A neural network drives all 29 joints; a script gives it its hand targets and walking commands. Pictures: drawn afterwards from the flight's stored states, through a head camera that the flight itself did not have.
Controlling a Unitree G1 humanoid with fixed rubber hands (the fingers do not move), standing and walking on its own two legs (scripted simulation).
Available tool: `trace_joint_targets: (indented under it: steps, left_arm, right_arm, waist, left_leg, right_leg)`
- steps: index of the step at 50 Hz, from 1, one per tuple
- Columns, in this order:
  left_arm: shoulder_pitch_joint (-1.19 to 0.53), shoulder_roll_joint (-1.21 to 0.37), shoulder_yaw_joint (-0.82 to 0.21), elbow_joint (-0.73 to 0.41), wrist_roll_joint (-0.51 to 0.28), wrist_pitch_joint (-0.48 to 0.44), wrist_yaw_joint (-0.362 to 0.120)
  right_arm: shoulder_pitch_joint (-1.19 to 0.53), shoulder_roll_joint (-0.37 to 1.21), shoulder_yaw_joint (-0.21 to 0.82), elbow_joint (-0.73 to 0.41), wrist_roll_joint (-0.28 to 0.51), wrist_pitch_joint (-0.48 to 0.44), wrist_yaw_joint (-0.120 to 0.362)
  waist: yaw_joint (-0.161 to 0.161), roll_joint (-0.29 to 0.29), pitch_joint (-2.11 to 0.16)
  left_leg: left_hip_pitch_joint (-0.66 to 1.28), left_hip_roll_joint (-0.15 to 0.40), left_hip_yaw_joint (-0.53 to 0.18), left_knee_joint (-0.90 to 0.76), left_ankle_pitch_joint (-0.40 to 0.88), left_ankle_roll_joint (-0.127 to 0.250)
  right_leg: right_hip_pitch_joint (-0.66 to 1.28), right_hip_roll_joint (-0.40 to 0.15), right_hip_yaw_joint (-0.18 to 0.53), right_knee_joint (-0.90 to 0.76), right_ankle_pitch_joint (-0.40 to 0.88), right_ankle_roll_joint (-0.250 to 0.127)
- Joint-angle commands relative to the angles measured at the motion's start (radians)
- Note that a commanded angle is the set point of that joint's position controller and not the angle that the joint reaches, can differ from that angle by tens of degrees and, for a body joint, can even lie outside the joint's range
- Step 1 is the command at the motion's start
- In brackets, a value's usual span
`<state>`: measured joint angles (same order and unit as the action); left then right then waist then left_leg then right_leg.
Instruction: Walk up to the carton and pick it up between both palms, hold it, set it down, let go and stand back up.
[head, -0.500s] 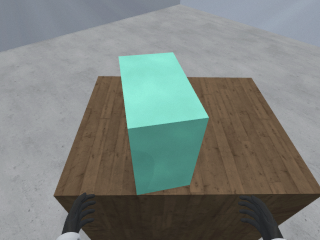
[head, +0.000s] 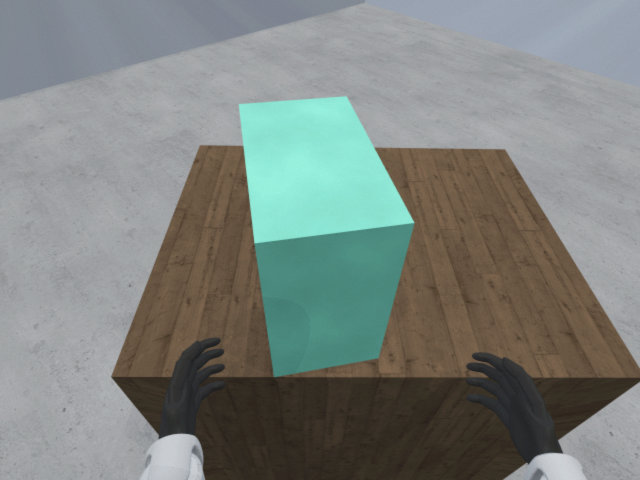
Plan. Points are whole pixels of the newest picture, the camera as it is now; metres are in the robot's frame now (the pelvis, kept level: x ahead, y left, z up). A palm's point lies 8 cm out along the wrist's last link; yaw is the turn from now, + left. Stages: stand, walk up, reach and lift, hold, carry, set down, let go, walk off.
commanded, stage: reach and lift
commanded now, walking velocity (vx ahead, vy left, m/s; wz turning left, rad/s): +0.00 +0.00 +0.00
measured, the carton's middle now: (310, 235) +0.45 +0.07 +0.05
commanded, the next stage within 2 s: none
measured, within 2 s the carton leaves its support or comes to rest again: neither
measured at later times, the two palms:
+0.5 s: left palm (176, 351) +0.22 +0.19 +0.08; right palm (503, 342) +0.27 -0.18 +0.07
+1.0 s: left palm (176, 289) +0.27 +0.20 +0.13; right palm (498, 270) +0.34 -0.17 +0.12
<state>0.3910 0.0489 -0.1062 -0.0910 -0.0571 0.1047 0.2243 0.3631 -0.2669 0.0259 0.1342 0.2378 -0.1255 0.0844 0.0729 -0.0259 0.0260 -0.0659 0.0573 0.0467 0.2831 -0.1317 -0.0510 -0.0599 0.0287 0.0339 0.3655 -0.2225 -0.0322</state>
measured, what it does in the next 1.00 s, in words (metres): stands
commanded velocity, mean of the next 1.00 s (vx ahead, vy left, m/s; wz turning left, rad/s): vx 0.00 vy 0.00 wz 0.00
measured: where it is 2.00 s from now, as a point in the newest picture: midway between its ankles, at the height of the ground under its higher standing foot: outside the picture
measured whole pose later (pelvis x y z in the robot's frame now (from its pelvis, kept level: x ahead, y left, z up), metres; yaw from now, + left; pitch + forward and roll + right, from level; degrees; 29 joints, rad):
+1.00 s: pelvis +0.00 -0.01 +0.00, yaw +0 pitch -3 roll +0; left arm -0.13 0.06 0.14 -0.40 -0.10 0.79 0.18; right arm -0.26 -0.35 0.10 0.02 0.43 0.33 -0.15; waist 0.06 -0.02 0.08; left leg -0.11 0.08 0.03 0.28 -0.12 -0.07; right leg -0.09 0.05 0.02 0.34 -0.20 -0.05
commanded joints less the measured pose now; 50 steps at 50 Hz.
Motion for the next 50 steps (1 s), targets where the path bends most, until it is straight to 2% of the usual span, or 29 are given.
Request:
trace_joint_targets:
  steps: [1, 5, 10, 18, 24, 29, 36, 44, 50]
  left_arm:
    - [-0.111, 0.01, 0.015, -0.257, 0.011, -0.005, 0.021]
    - [-0.191, 0.014, 0.037, -0.273, 0.018, 0.064, 0.016]
    - [-0.296, 0.029, 0.068, -0.351, -0.004, 0.148, 0.009]
    - [-0.376, 0.049, 0.121, -0.43, -0.046, 0.286, -0.03]
    - [-0.425, 0.049, 0.163, -0.464, -0.063, 0.372, -0.059]
    - [-0.471, 0.052, 0.201, -0.475, -0.056, 0.426, -0.068]
    - [-0.582, 0.053, 0.233, -0.511, -0.043, 0.513, -0.06]
    - [-0.753, 0.062, 0.243, -0.515, -0.046, 0.62, -0.047]
    - [-0.886, 0.072, 0.268, -0.455, -0.041, 0.678, -0.04]
  right_arm:
    - [-0.146, -0.141, -0.054, -0.223, 0.044, -0.038, -0.02]
    - [-0.226, -0.121, -0.048, -0.239, 0.056, 0.011, -0.043]
    - [-0.31, -0.085, -0.045, -0.304, 0.058, 0.083, -0.082]
    - [-0.388, -0.083, -0.059, -0.371, 0.049, 0.186, -0.168]
    - [-0.509, -0.102, -0.037, -0.442, 0.069, 0.238, -0.213]
    - [-0.586, -0.133, -0.009, -0.435, 0.098, 0.275, -0.228]
    - [-0.716, -0.177, -0.005, -0.385, 0.149, 0.333, -0.234]
    - [-0.893, -0.218, -0.021, -0.322, 0.184, 0.396, -0.238]
    - [-1.039, -0.245, -0.014, -0.24, 0.199, 0.436, -0.236]
  waist:
    - [0.029, -0.043, -0.016]
    - [0.028, -0.029, -0.006]
    - [0.029, -0.004, -0.042]
    - [0.005, 0.0, -0.135]
    - [0.008, -0.055, -0.174]
    - [0.017, -0.074, -0.198]
    - [0.005, -0.031, -0.231]
    - [-0.015, 0.026, -0.275]
    - [-0.01, 0.022, -0.321]
  left_leg:
    - [0.114, -0.042, 0.0, -0.027, 0.084, 0.045]
    - [0.103, -0.047, -0.002, -0.037, 0.045, 0.051]
    - [0.087, -0.054, 0.002, -0.03, 0.033, 0.051]
    - [0.132, -0.057, 0.0, -0.001, 0.153, 0.044]
    - [0.157, -0.054, -0.006, 0.008, 0.23, 0.043]
    - [0.184, -0.049, -0.009, 0.013, 0.297, 0.04]
    - [0.213, -0.047, -0.012, 0.025, 0.337, 0.027]
    - [0.2, -0.05, -0.011, 0.037, 0.307, 0.024]
    - [0.171, -0.046, -0.006, 0.041, 0.273, 0.03]
  right_leg:
    - [-0.187, 0.0, 0.005, -0.137, 0.067, 0.008]
    - [-0.177, -0.013, 0.026, -0.148, 0.032, 0.015]
    - [-0.159, -0.028, 0.048, -0.144, 0.016, 0.024]
    - [-0.118, -0.027, 0.036, -0.121, 0.207, 0.043]
    - [-0.08, -0.019, 0.024, -0.107, 0.324, 0.061]
    - [-0.057, -0.005, 0.017, -0.1, 0.381, 0.06]
    - [-0.057, 0.01, 0.013, -0.102, 0.395, 0.048]
    - [-0.072, 0.009, 0.016, -0.092, 0.388, 0.046]
    - [-0.078, 0.013, 0.016, -0.079, 0.357, 0.051]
